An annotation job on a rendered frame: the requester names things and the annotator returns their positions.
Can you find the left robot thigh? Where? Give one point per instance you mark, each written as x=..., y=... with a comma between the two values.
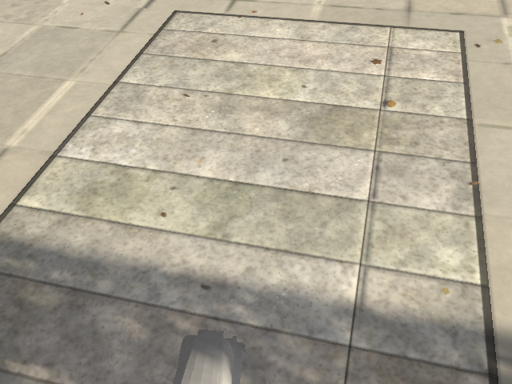
x=209, y=358

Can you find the left robot shin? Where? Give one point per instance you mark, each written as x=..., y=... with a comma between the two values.
x=186, y=338

